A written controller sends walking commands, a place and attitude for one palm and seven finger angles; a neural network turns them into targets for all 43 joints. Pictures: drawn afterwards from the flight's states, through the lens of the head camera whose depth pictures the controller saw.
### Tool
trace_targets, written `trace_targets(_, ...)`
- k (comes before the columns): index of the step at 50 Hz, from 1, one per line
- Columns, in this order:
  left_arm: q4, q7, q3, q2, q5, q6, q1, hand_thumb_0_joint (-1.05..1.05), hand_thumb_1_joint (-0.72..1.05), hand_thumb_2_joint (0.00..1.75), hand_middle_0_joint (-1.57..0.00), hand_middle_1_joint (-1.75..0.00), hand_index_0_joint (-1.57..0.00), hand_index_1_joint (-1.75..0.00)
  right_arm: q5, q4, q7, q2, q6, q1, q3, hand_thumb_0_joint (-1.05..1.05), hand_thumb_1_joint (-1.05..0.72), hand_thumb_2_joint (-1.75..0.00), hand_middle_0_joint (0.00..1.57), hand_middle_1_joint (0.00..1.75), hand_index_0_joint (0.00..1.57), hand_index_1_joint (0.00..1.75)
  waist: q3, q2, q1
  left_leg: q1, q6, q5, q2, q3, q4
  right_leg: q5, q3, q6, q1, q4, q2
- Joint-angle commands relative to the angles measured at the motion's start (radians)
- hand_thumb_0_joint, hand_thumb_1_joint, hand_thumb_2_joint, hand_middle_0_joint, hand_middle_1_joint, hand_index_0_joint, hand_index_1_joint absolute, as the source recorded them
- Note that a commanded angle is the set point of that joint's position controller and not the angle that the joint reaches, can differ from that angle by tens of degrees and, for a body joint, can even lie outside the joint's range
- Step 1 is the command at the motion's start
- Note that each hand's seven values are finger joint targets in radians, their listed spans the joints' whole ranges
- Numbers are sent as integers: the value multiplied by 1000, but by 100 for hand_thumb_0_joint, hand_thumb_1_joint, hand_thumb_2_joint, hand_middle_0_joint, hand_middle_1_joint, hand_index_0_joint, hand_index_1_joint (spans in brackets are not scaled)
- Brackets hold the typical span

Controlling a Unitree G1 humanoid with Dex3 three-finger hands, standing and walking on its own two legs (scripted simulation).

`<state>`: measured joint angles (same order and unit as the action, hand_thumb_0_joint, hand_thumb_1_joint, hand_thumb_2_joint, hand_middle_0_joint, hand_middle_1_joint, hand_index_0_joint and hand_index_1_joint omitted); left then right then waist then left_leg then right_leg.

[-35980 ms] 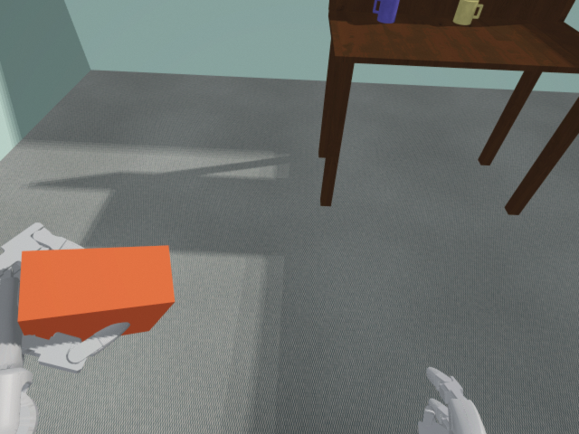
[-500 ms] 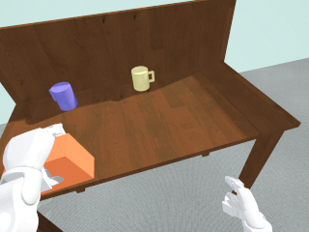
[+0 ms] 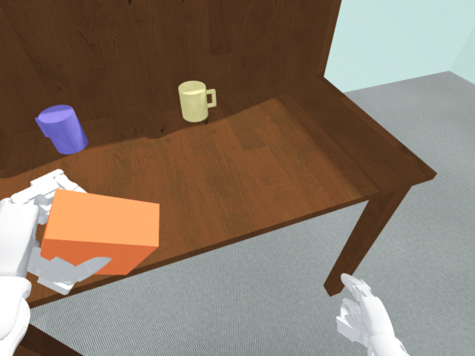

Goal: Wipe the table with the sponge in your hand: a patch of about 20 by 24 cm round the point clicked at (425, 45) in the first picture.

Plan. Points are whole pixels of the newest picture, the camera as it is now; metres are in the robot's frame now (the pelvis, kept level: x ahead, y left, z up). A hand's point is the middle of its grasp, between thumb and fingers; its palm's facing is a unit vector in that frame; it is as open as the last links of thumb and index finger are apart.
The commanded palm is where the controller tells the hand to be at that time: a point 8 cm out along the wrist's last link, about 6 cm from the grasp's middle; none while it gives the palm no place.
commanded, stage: step back with the hand held close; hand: left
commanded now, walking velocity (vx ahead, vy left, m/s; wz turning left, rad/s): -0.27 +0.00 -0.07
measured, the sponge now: (112, 239) +0.23 +0.20 +0.13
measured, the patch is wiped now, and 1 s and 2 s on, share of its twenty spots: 1.00 1.00 1.00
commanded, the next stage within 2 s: stop stepping back and stand still in 1.20 s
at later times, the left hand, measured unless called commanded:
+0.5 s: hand (9, 268) +0.16 +0.26 +0.19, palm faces +0.38 -0.82 -0.43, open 9.6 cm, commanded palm +0.11 +0.31 +0.21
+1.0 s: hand out of the picture +0.08 +0.30 +0.20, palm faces +0.53 -0.78 -0.34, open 9.6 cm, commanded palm +0.03 +0.32 +0.21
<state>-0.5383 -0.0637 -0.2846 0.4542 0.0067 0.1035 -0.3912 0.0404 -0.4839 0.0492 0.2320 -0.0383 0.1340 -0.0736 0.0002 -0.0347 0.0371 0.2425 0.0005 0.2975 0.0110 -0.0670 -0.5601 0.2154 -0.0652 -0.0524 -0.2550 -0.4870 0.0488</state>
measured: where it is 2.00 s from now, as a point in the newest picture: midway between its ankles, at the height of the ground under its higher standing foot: outside the picture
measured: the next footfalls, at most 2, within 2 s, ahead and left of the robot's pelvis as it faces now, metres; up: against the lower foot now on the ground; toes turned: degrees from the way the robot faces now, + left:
right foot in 1.06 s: -0.14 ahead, -0.11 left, +0.00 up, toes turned +1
left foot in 1.26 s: -0.10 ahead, +0.13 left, +0.00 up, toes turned -1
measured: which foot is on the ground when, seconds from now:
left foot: down 0.00-1.00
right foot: down 0.00-0.82, up 0.84-1.00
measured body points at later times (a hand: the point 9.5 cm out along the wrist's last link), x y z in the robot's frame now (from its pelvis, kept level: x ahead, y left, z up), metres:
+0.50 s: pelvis -0.06 +0.03 -0.01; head -0.05 +0.05 +0.43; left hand +0.13 +0.31 +0.21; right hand +0.11 -0.21 -0.09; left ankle +0.00 +0.12 -0.73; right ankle +0.03 -0.09 -0.73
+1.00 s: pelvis -0.12 +0.04 -0.01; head -0.12 +0.06 +0.44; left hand +0.05 +0.34 +0.22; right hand +0.06 -0.18 -0.09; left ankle +0.00 +0.13 -0.73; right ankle -0.15 -0.10 -0.70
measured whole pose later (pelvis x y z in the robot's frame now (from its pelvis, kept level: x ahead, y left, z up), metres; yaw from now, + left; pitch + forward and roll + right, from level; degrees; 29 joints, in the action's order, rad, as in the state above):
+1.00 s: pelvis -0.12 +0.04 -0.01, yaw +1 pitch +1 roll -4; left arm -0.62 -0.17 -0.44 0.39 0.05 -0.14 -0.39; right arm 0.01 -0.60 0.04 0.18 0.05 0.21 -0.01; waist 0.01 -0.02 0.03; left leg 0.51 0.05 0.12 -0.06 0.05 -0.61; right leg 0.46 0.01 0.02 -0.38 -0.88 0.06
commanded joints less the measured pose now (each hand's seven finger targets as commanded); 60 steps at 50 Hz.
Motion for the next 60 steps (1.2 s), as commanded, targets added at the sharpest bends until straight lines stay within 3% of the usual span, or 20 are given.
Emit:
trace_targets(1, -354, -87, -246, 206, 88, -206, 2, 0, 10, 130, -120, -160, -120, -160, -20, 122, 26, 120, 42, -58, 67, 0, -90, -90, 20, 30, 20, 30, 187, -163, -25, 16, 42, -291, -105, -98, 59, -285, 131, 5, 46, -26, -184)
trace_targets(7, -255, -88, -222, 139, 80, -237, -37, 0, 10, 130, -120, -160, -120, -160, -13, 99, 28, 120, 36, -36, 98, 0, -90, -90, 20, 30, 20, 30, 201, -3, -43, 81, 43, -341, -137, -128, 47, -277, 123, 26, 47, -66, -158)
trace_targets(15, -297, -100, -233, 151, 68, -271, -70, 0, 10, 130, -120, -160, -120, -160, -20, 96, 23, 126, 46, -50, 105, 0, -90, -90, 20, 30, 20, 30, 140, 17, -47, 230, 50, 39, -111, -117, 44, -63, 186, 6, -7, 9, -187)
trace_targets(20, -335, -114, -257, 157, 50, -295, -49, 0, 10, 130, -120, -160, -120, -160, -27, 89, 26, 132, 63, -44, 107, 0, -90, -90, 20, 30, 20, 30, 120, -63, -50, 324, 70, 221, -127, -151, 108, 64, 161, 18, -6, -25, -141)
trace_targets(24, -293, -109, -253, 125, 29, -303, -7, 0, 10, 130, -120, -160, -120, -160, -30, 105, 29, 147, 81, -30, 119, 0, -90, -90, 20, 30, 20, 30, 121, -161, -42, 513, 109, 347, -184, -224, 247, 18, 101, 55, 164, -221, -44)
trace_targets(26, -265, -104, -250, 127, 27, -298, 22, 0, 10, 130, -120, -160, -120, -160, -24, 108, 27, 146, 84, -22, 124, 0, -90, -90, 20, 30, 20, 30, 125, -118, -43, 485, 106, 310, -176, -216, 226, -12, 110, 53, 146, -221, -42)
trace_targets(30, -196, -90, -195, 97, 25, -285, 94, 0, 10, 130, -120, -160, -120, -160, -25, 92, 19, 133, 72, -24, 117, 0, -90, -90, 20, 30, 20, 30, 39, 64, -52, 479, 89, 380, -117, -136, 41, 124, 245, 22, 4, -30, -133)
trace_targets(32, -242, -95, -161, 99, 34, -286, 139, 0, 10, 130, -120, -160, -120, -160, -28, 60, 14, 114, 65, -17, 107, 0, -90, -90, 20, 30, 20, 30, 50, 128, -67, 252, 44, 248, -73, -72, -158, 241, 358, -38, -232, 140, -257)
trace_targets(35, -291, -104, -186, 135, 43, -291, 74, 0, 10, 130, -120, -160, -120, -160, -32, 44, 5, 90, 60, -30, 98, 0, -90, -90, 20, 30, 20, 30, 137, 153, -70, 90, 24, 114, -66, -3, -259, 130, 316, -59, -285, 169, -332)
trace_targets(39, -371, -119, -237, 150, 44, -313, -4, 0, 10, 130, -120, -160, -120, -160, -37, 67, 17, 106, 60, -51, 103, 0, -90, -90, 20, 30, 20, 30, 113, -50, -62, 202, 64, 289, -145, -117, 10, 205, 201, -2, -257, -6, -184)
trace_targets(41, -413, -125, -270, 151, 23, -327, 27, 0, 10, 130, -120, -160, -120, -160, -42, 95, 25, 145, 81, -57, 120, 0, -90, -90, 20, 30, 20, 30, 126, -296, -58, 446, 125, 488, -283, -275, 294, 154, 93, 52, -39, -344, -31)
trace_targets(43, -381, -126, -279, 156, 26, -317, 65, 0, 10, 130, -120, -160, -120, -160, -43, 75, 22, 108, 107, -12, 137, 0, -90, -90, 20, 30, 20, 30, 171, -193, -59, 391, 140, 308, -361, -290, 358, 238, 116, 76, -64, -671, 20)
trace_targets(44, -305, -121, -275, 132, 31, -310, 58, 0, 10, 130, -120, -160, -120, -160, -36, 55, 15, 112, 114, -18, 147, 0, -90, -90, 20, 30, 20, 30, 165, -129, -51, 330, 139, 285, -364, -237, 313, 266, 125, 78, -110, -681, 23)
trace_targets(47, -267, -113, -190, 55, 46, -296, 93, 0, 10, 130, -120, -160, -120, -160, -32, 33, 6, 90, 150, -12, 123, 0, -90, -90, 20, 30, 20, 30, 131, -161, -46, 105, 117, 82, -312, -176, 268, 293, 94, 73, -209, -429, -12)
trace_targets(51, -261, -88, -131, 41, 41, -299, 107, 0, 10, 130, -120, -160, -120, -160, -38, 23, 3, 96, 157, -23, 107, 0, -90, -90, 20, 30, 20, 30, 171, -163, -33, 27, 48, -25, -252, -92, 192, 134, 86, 39, -62, 8, -17)
trace_targets(52, -276, -79, -116, 32, 42, -312, 126, 0, 10, 130, -120, -160, -120, -160, -37, 26, 1, 84, 151, -33, 104, 0, -90, -90, 20, 30, 20, 30, 167, -92, -31, 24, 21, -37, -213, -48, 77, 34, 122, 10, -71, 144, -69)
trace_targets(54, -302, -80, -158, 113, 46, -348, 157, 0, 10, 130, -120, -160, -120, -160, -32, 27, 8, 54, 141, -50, 95, 0, -90, -90, 20, 30, 20, 30, 155, 190, -44, 37, -43, 35, -83, 101, -253, -301, 309, -69, -159, 209, -295)
trace_targets(55, -310, -78, -148, 115, 49, -344, 151, 0, 10, 130, -120, -160, -120, -160, -13, 39, 17, 64, 133, -53, 122, 0, -90, -90, 20, 30, 20, 30, 169, 348, -43, 102, -45, 68, -38, 72, -419, -461, 326, -97, -131, 181, -344)
trace_targets(57, -322, -77, -221, 153, 56, -328, 56, 0, 10, 130, -120, -160, -120, -160, -17, 79, 18, 33, 113, -85, 103, 0, -90, -90, 20, 30, 20, 30, 147, 257, -32, 255, -31, 143, -52, 29, -495, -697, 319, -120, -35, 98, -372)
trace_targets(60, -282, -82, -231, 134, 59, -326, -19, 0, 10, 130, -120, -160, -120, -160, -23, 68, 25, 43, 78, -78, 88, 0, -90, -90, 20, 30, 20, 30, 141, 39, -57, 196, -32, -27, -55, 66, -72, -744, 232, -54, 30, -44, -296)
